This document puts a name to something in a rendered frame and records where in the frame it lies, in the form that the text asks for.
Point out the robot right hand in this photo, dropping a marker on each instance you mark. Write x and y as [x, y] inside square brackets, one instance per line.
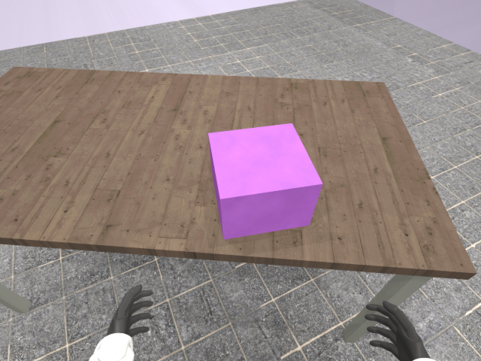
[407, 345]

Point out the carton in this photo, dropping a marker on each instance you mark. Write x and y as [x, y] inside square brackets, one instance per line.
[264, 180]

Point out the left robot forearm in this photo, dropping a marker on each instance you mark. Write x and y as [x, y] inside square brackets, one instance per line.
[114, 347]

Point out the table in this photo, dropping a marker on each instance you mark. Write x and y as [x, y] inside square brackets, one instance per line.
[119, 162]

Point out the robot left hand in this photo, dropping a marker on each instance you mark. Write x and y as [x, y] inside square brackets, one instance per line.
[123, 319]

